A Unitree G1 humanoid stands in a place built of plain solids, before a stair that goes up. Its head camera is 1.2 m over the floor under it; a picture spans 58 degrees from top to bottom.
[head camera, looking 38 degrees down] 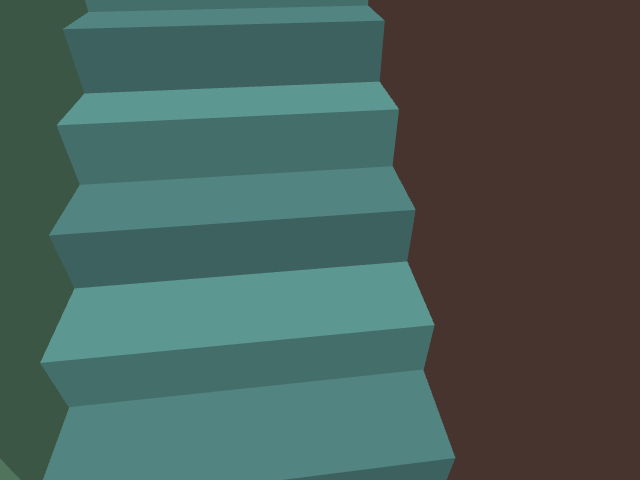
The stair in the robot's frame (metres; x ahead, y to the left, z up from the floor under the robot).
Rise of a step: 0.18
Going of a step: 0.25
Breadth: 0.94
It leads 7 degrees to the left of straight ahead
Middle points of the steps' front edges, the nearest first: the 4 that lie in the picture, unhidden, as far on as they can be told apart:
0.67 0.18 0.37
0.91 0.21 0.55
1.15 0.24 0.73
1.39 0.27 0.92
